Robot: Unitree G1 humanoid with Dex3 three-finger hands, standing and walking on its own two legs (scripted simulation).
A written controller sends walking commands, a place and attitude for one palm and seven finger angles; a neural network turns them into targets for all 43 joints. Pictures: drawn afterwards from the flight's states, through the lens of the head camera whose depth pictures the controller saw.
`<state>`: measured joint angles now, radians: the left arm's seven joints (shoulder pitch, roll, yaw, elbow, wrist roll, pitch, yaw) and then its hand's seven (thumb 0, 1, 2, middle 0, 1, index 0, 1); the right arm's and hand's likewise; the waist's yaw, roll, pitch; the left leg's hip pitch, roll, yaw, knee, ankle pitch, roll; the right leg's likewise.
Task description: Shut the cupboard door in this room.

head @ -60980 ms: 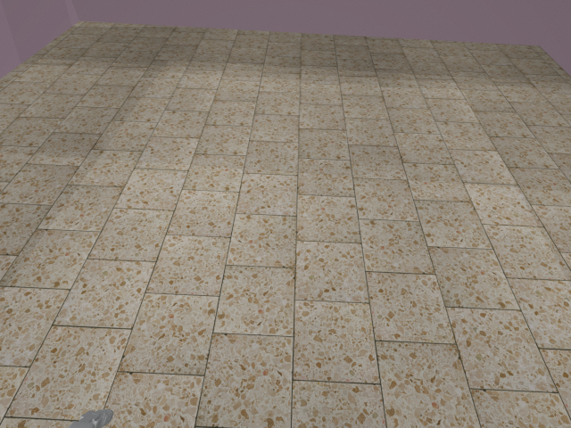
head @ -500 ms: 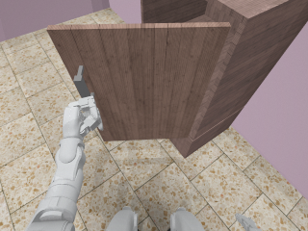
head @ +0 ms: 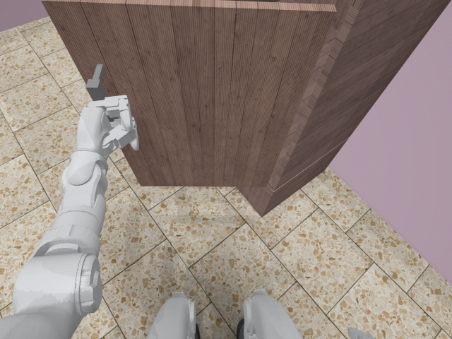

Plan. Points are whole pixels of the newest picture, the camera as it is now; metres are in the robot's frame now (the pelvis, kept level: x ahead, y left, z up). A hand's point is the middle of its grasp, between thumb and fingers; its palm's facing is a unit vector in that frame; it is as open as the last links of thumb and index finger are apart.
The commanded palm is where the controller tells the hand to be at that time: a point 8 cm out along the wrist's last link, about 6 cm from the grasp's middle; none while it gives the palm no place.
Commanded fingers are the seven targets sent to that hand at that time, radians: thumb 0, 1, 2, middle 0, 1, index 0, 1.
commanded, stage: push the door shut along its arc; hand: left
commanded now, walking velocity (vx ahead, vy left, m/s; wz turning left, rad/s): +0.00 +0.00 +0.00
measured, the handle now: (108, 102) +0.53 +0.20 +0.06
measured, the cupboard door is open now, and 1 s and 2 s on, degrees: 54 42 28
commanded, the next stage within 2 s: pull the fist back off the door in 1.30 s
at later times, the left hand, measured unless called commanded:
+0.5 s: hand (154, 103) +0.53 +0.12 +0.06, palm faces -0.21 -0.98 -0.03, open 3.1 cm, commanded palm +0.52 +0.17 +0.06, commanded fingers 0.00 0.90 0.90 -1.30 -1.50 -1.30 -1.50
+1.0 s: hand (164, 87) +0.57 +0.10 +0.06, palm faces -0.31 -0.95 -0.04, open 3.3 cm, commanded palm +0.58 +0.13 +0.06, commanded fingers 0.00 0.90 0.90 -1.30 -1.50 -1.30 -1.50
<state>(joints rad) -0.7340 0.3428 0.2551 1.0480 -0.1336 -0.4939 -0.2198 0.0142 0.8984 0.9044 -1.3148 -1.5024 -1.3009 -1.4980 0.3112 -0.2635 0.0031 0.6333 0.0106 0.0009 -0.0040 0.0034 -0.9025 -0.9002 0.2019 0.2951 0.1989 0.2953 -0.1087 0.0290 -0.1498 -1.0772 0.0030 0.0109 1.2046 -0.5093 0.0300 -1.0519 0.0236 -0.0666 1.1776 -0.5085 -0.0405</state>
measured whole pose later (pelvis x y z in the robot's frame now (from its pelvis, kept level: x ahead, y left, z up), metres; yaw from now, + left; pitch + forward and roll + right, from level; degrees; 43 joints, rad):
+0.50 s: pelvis +0.00 +0.01 -0.01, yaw -2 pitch +26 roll -3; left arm -0.99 0.45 0.30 1.22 -0.08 -0.43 -0.29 0.01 0.90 0.90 -1.30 -1.50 -1.30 -1.50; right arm 0.37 -0.27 0.03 0.63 0.00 0.03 0.02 0.00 -0.90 -0.90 0.20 0.30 0.20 0.30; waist -0.20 0.05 -0.14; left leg -1.19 0.02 0.01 1.26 -0.53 0.04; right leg -1.16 0.04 -0.07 1.20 -0.51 -0.03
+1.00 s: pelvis +0.00 +0.01 -0.02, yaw -2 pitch +30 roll -4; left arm -1.19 0.55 0.26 1.28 -0.05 -0.32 -0.38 0.03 0.93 0.94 -1.30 -1.50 -1.30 -1.50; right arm 0.38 -0.27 0.04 0.65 -0.01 0.00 0.01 0.00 -0.90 -0.90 0.20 0.30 0.20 0.30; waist -0.24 0.06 -0.13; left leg -1.29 0.03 -0.02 1.31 -0.54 0.04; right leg -1.24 0.05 -0.09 1.23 -0.51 -0.04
